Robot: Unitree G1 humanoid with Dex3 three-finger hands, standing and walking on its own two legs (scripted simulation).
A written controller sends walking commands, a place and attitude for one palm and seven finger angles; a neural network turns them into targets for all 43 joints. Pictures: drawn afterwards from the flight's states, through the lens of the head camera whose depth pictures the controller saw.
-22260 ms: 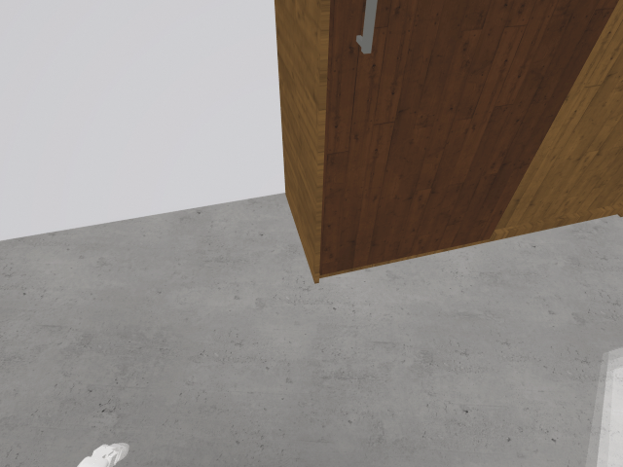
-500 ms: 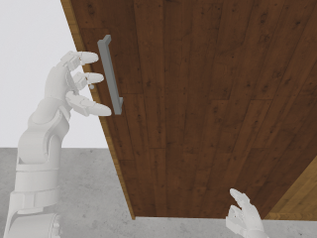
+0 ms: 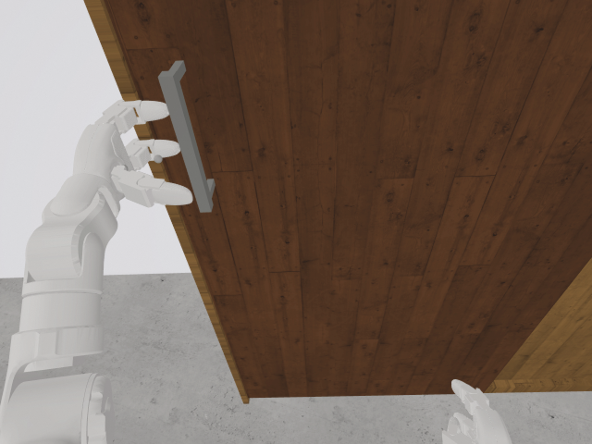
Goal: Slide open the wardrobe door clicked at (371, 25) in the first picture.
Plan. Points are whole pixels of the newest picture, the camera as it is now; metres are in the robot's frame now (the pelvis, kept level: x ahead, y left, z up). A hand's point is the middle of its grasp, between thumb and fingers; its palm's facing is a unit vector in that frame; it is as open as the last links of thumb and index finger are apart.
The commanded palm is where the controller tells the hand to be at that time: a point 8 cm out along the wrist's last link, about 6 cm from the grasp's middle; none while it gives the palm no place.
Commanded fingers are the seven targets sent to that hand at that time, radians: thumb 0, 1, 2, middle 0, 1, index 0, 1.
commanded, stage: feel for the door with the fingertips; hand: left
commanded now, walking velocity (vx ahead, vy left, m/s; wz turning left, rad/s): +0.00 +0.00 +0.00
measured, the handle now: (193, 142) +0.42 +0.16 +0.24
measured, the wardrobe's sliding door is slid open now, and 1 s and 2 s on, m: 0.00 0.00 0.00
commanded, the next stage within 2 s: slide the fingers in behind the handle in 0.04 s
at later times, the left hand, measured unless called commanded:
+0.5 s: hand (159, 166) +0.37 +0.18 +0.24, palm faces +0.08 -1.00 -0.03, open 14.0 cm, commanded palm +0.33 +0.23 +0.25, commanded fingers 0.00 -0.50 0.30 -0.30 -1.20 -0.30 -1.20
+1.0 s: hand (168, 169) +0.35 +0.16 +0.25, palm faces +0.08 -1.00 -0.03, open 14.0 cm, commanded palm +0.32 +0.20 +0.25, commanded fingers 0.00 -0.50 0.30 -0.30 -1.20 -0.30 -1.20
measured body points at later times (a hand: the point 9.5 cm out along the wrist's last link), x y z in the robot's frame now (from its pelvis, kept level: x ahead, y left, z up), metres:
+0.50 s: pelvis +0.00 +0.00 +0.00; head -0.02 -0.02 +0.45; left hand +0.35 +0.24 +0.24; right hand +0.20 -0.22 -0.08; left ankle -0.01 +0.12 -0.74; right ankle -0.03 -0.10 -0.74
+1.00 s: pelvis +0.00 +0.01 +0.00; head -0.04 -0.02 +0.45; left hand +0.34 +0.22 +0.25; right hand +0.21 -0.20 -0.08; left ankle -0.01 +0.12 -0.74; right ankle -0.03 -0.10 -0.74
